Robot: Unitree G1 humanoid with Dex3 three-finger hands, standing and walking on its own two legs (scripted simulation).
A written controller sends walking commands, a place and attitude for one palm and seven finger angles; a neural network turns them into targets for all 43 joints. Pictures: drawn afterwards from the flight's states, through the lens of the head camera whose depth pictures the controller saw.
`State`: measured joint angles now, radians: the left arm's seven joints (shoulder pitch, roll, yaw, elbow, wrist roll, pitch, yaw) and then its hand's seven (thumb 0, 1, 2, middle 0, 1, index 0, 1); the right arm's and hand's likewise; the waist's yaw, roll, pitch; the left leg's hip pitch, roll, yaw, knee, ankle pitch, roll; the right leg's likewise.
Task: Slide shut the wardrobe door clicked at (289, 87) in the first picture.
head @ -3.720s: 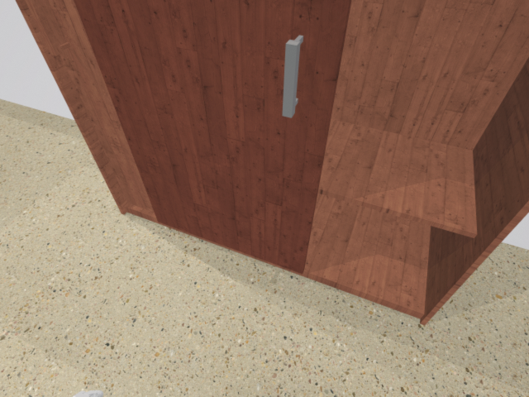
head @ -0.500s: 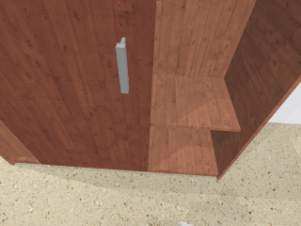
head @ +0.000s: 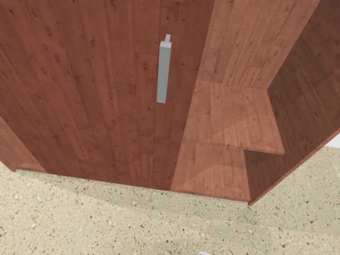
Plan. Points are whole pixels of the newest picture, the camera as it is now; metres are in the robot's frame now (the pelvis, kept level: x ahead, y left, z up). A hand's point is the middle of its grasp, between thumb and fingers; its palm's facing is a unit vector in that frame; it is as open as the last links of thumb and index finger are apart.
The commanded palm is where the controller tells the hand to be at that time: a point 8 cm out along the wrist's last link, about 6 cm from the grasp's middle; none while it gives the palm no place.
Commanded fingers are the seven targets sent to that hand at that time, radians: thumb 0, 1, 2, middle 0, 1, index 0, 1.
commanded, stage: come to a stop and stand still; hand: left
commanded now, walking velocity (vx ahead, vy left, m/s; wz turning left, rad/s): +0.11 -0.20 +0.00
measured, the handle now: (164, 70) +0.52 +0.06 +0.15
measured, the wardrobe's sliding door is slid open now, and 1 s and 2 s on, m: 0.49 0.49 0.49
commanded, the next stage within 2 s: look again from close up in 1.56 s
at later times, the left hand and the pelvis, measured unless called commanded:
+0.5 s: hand out of the picture -0.03 +0.15 -0.16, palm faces -0.01 -0.98 -0.18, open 7.4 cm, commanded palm none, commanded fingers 0.00 0.90 0.90 -0.20 -0.30 -0.20 -0.30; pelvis -0.03 -0.02 +0.01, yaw -2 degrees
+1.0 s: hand out of the picture -0.06 +0.08 -0.16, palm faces +0.06 -0.99 -0.13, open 7.4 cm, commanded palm none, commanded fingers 0.00 0.90 0.90 -0.20 -0.30 -0.20 -0.30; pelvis -0.02 -0.05 +0.01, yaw -1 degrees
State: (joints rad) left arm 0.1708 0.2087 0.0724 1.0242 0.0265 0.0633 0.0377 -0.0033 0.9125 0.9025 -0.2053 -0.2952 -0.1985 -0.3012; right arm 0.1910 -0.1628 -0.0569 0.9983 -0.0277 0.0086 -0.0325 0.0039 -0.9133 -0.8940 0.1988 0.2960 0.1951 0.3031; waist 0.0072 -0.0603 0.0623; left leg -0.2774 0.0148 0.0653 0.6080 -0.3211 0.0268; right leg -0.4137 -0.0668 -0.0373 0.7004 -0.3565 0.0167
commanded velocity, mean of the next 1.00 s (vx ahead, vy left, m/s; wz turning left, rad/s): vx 0.00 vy -0.03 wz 0.00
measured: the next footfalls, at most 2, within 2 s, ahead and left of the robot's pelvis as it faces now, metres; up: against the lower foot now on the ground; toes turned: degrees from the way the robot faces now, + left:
right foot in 0.40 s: -0.02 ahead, -0.14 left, +0.00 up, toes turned -4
